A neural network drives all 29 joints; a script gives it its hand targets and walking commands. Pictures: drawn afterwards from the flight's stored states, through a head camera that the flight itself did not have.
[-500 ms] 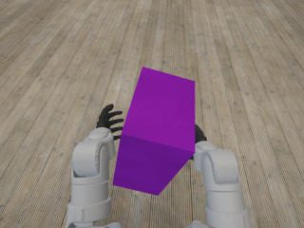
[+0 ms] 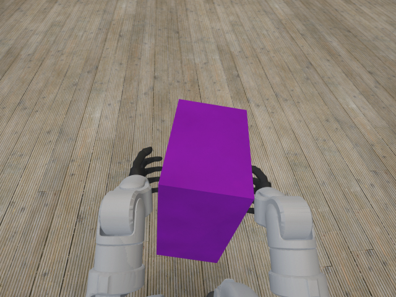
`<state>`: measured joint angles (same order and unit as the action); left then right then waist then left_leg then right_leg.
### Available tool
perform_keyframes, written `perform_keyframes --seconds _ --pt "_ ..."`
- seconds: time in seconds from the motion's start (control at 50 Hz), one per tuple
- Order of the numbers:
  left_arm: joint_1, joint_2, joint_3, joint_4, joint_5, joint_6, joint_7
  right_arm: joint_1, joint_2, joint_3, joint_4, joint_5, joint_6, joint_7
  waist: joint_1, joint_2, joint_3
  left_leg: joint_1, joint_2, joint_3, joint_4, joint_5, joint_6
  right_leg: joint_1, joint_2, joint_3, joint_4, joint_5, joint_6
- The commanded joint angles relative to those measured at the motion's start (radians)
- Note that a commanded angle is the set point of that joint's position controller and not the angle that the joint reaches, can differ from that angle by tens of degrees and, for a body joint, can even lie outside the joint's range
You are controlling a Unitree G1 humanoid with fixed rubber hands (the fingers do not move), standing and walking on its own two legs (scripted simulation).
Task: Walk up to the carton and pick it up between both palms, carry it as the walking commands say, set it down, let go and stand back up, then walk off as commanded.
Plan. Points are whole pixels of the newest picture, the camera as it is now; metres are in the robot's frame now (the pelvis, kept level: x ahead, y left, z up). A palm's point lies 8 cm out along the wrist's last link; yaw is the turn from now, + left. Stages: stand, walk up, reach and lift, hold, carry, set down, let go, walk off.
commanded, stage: carry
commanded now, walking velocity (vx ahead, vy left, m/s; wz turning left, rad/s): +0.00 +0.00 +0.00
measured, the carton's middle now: (199, 186) +0.34 +0.01 +0.00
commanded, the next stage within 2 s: none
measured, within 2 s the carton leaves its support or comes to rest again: neither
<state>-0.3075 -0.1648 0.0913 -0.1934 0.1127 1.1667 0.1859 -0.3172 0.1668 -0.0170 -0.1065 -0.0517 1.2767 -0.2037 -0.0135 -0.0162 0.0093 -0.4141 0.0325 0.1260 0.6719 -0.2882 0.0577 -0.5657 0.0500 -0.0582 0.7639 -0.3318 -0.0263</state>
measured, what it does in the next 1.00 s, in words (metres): steps on the spot: right foot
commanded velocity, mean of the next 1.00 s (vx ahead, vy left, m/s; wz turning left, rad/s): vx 0.00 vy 0.00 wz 0.00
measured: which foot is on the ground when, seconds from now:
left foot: down 0.00-1.00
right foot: up 0.00-0.10, down 0.12-1.00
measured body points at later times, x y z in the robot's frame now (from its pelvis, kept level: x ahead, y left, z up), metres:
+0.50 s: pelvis -0.07 -0.08 +0.01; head -0.08 -0.07 +0.46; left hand +0.26 +0.02 +0.09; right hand +0.21 -0.22 +0.07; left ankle +0.01 +0.05 -0.72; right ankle +0.03 -0.16 -0.72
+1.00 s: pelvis -0.07 -0.03 +0.00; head -0.10 -0.02 +0.45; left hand +0.24 +0.09 +0.09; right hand +0.22 -0.14 +0.07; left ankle +0.02 +0.06 -0.72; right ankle +0.03 -0.16 -0.72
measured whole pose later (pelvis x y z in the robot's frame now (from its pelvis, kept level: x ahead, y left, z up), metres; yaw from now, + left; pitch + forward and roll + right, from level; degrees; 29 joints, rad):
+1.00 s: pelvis -0.07 -0.03 +0.00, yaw -3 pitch +0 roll -1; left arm -0.35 -0.18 0.12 -0.06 0.12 1.15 0.19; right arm -0.34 0.17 -0.04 -0.01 -0.10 1.28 -0.18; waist 0.03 0.01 -0.07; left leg -0.43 0.00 0.07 0.62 -0.20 0.05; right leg -0.46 0.00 -0.01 0.60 -0.22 -0.02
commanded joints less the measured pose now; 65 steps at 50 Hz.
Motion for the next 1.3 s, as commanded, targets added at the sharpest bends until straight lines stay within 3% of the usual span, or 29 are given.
perform_keyframes --seconds 0.0,0.04,0.06,0.08,0.1,0.12,0.14,0.2,0.24,0.28,0.36,0.4,0.44,0.48,0.52,0.6,0.62,0.7,0.74,0.82,0.86,0.92,0.96,1.06,1.08,1.1,1.14,1.18,1.28 --pt "-0.425 -1.133 -0.671 0.005 -0.447 0.039 -0.256 -0.761 0.986 0.527 -0.285 0.357 -0.119 0.252 0.013 0.089 -0.415 0.186 0.292 -0.202 -0.280 0.088 0.058 0.155 -0.042 0.003 -0.048 -0.029 0.023" --pt "-0.361 -1.148 -0.660 0.072 -0.455 0.053 -0.271 -0.749 0.950 0.512 -0.281 0.321 -0.114 0.236 0.014 0.058 -0.414 0.191 0.252 -0.162 -0.206 0.178 0.019 0.270 -0.039 0.017 -0.268 0.062 0.025" --pt "-0.338 -1.145 -0.649 0.103 -0.451 0.058 -0.279 -0.735 0.942 0.509 -0.269 0.307 -0.108 0.231 0.008 0.002 -0.449 0.189 0.220 -0.135 -0.131 0.212 -0.013 0.335 -0.081 0.105 -0.305 0.121 0.019" --pt "-0.323 -1.130 -0.645 0.129 -0.449 0.060 -0.285 -0.726 0.947 0.509 -0.264 0.301 -0.105 0.227 0.003 -0.133 -0.474 0.143 0.153 -0.085 -0.027 0.150 -0.058 0.376 -0.181 0.245 -0.316 0.269 0.001" --pt "-0.324 -1.121 -0.636 0.143 -0.442 0.060 -0.290 -0.734 0.952 0.508 -0.247 0.299 -0.101 0.229 0.002 -0.231 -0.450 0.075 0.101 -0.051 0.009 0.004 -0.089 0.376 -0.262 0.319 -0.323 0.415 -0.019" --pt "-0.336 -1.121 -0.636 0.162 -0.438 0.062 -0.293 -0.709 0.959 0.494 -0.198 0.294 -0.098 0.233 0.000 -0.195 -0.438 0.073 0.080 -0.045 -0.042 -0.033 -0.095 0.359 -0.269 0.260 -0.313 0.441 -0.029" --pt "-0.353 -1.131 -0.624 0.181 -0.426 0.063 -0.296 -0.735 0.968 0.492 -0.187 0.294 -0.095 0.236 0.007 -0.160 -0.426 0.105 0.053 -0.035 -0.099 -0.047 -0.093 0.298 -0.247 0.236 -0.322 0.312 -0.049" --pt "-0.475 -1.128 -0.617 0.093 -0.420 0.045 -0.287 -0.794 1.013 0.511 -0.180 0.337 -0.100 0.258 0.018 -0.030 -0.346 0.150 0.048 -0.021 -0.064 -0.013 -0.078 0.159 -0.233 0.281 -0.479 -0.141 -0.041" --pt "-0.546 -1.116 -0.608 0.046 -0.418 0.039 -0.277 -0.847 1.033 0.517 -0.166 0.373 -0.092 0.269 0.019 -0.054 -0.304 0.106 0.023 -0.012 -0.025 -0.057 -0.079 0.147 -0.250 0.315 -0.531 -0.279 -0.048" --pt "-0.548 -1.116 -0.586 0.057 -0.396 0.041 -0.269 -0.878 1.048 0.514 -0.153 0.392 -0.082 0.274 0.021 -0.080 -0.319 0.066 0.001 -0.021 0.012 -0.104 -0.076 0.179 -0.269 0.328 -0.550 -0.330 -0.063" --pt "-0.441 -1.115 -0.542 0.112 -0.355 0.045 -0.257 -0.891 1.050 0.540 -0.191 0.410 -0.084 0.275 0.026 -0.114 -0.379 0.089 -0.026 -0.036 0.014 -0.111 -0.052 0.220 -0.252 0.269 -0.560 -0.316 -0.054" --pt "-0.409 -1.120 -0.534 0.129 -0.339 0.042 -0.251 -0.878 1.056 0.550 -0.203 0.412 -0.089 0.275 0.021 -0.076 -0.410 0.145 -0.021 -0.044 -0.129 -0.067 -0.034 0.247 -0.209 0.216 -0.496 -0.253 -0.052" --pt "-0.378 -1.123 -0.540 0.141 -0.338 0.043 -0.249 -0.859 1.054 0.550 -0.223 0.404 -0.098 0.273 0.017 -0.003 -0.456 0.173 0.012 -0.122 -0.187 -0.028 -0.011 0.293 -0.181 0.189 -0.470 -0.195 -0.023" --pt "-0.379 -1.128 -0.551 0.143 -0.348 0.036 -0.251 -0.861 1.039 0.536 -0.235 0.394 -0.107 0.273 0.022 -0.005 -0.435 0.130 -0.005 -0.115 -0.167 -0.114 -0.010 0.284 -0.181 0.202 -0.507 -0.265 -0.013" --pt "-0.397 -1.123 -0.564 0.109 -0.353 0.020 -0.250 -0.880 1.033 0.552 -0.272 0.407 -0.120 0.278 0.021 -0.048 -0.429 0.185 -0.023 -0.076 -0.113 -0.083 -0.017 0.204 -0.199 0.252 -0.550 -0.319 -0.020" --pt "-0.450 -1.120 -0.605 0.065 -0.382 0.012 -0.250 -0.840 1.023 0.537 -0.249 0.386 -0.130 0.275 0.014 0.012 -0.443 0.193 0.025 -0.125 -0.148 -0.022 -0.008 0.231 -0.164 0.180 -0.452 -0.156 -0.015" --pt "-0.458 -1.118 -0.611 0.057 -0.390 0.014 -0.250 -0.833 1.020 0.530 -0.242 0.381 -0.129 0.271 0.014 0.012 -0.451 0.185 0.045 -0.149 -0.170 -0.034 -0.004 0.247 -0.159 0.177 -0.421 -0.123 -0.018" --pt "-0.420 -1.097 -0.596 0.120 -0.380 0.014 -0.258 -0.789 0.996 0.500 -0.189 0.345 -0.131 0.271 0.017 0.001 -0.404 0.132 0.044 -0.175 -0.197 -0.224 -0.004 0.169 -0.149 0.202 -0.442 -0.274 -0.016" --pt "-0.437 -1.111 -0.608 0.131 -0.386 0.013 -0.261 -0.790 0.997 0.491 -0.177 0.336 -0.135 0.274 0.013 0.025 -0.393 0.124 0.070 -0.209 -0.229 -0.236 -0.002 0.157 -0.135 0.183 -0.401 -0.224 -0.011" --pt "-0.474 -1.131 -0.637 0.078 -0.420 0.007 -0.258 -0.803 0.991 0.498 -0.217 0.350 -0.141 0.265 0.018 0.093 -0.424 0.069 0.146 -0.279 -0.310 -0.209 0.008 0.277 -0.107 0.132 -0.244 0.027 -0.013" --pt "-0.472 -1.124 -0.634 0.084 -0.424 0.014 -0.254 -0.804 0.981 0.488 -0.212 0.348 -0.134 0.260 0.020 0.098 -0.424 0.071 0.143 -0.273 -0.320 -0.239 0.011 0.268 -0.094 0.123 -0.227 0.024 -0.016" --pt "-0.479 -1.100 -0.608 0.138 -0.403 0.022 -0.257 -0.791 0.969 0.446 -0.141 0.320 -0.128 0.262 0.021 0.151 -0.395 0.011 0.167 -0.312 -0.381 -0.384 0.024 0.257 -0.058 0.091 -0.133 -0.030 -0.016" --pt "-0.482 -1.110 -0.610 0.159 -0.404 0.019 -0.261 -0.806 0.961 0.442 -0.135 0.314 -0.133 0.262 0.023 0.139 -0.375 -0.032 0.187 -0.331 -0.400 -0.416 0.033 0.260 -0.048 0.072 -0.092 -0.038 -0.019" --pt "-0.541 -1.137 -0.626 0.116 -0.437 0.015 -0.265 -0.845 0.979 0.452 -0.149 0.326 -0.131 0.254 0.025 0.095 -0.372 -0.058 0.136 -0.249 -0.349 -0.332 0.007 0.327 -0.044 0.075 -0.188 0.024 -0.038" --pt "-0.518 -1.123 -0.619 0.128 -0.429 0.018 -0.265 -0.822 0.982 0.456 -0.142 0.323 -0.129 0.251 0.024 0.074 -0.385 -0.044 0.123 -0.240 -0.323 -0.315 0.004 0.333 -0.065 0.106 -0.216 0.020 -0.042" --pt "-0.529 -1.118 -0.619 0.120 -0.429 0.018 -0.266 -0.829 0.989 0.461 -0.149 0.327 -0.129 0.250 0.020 0.016 -0.386 -0.018 0.098 -0.218 -0.282 -0.270 -0.005 0.305 -0.102 0.162 -0.274 -0.031 -0.044" --pt "-0.521 -1.123 -0.621 0.111 -0.425 0.022 -0.264 -0.840 1.015 0.479 -0.180 0.342 -0.127 0.250 0.013 -0.014 -0.396 0.065 0.064 -0.203 -0.215 -0.157 -0.002 0.233 -0.143 0.219 -0.341 -0.108 -0.041" --pt "-0.505 -1.116 -0.621 0.108 -0.419 0.022 -0.261 -0.825 1.009 0.487 -0.190 0.344 -0.128 0.251 0.009 -0.024 -0.401 0.099 0.052 -0.198 -0.183 -0.103 0.002 0.203 -0.154 0.225 -0.362 -0.122 -0.034" --pt "-0.465 -1.105 -0.611 0.097 -0.391 0.017 -0.246 -0.810 1.011 0.503 -0.203 0.361 -0.129 0.250 0.014 0.029 -0.467 0.133 0.071 -0.212 -0.194 0.004 0.015 0.276 -0.153 0.193 -0.285 0.052 -0.034"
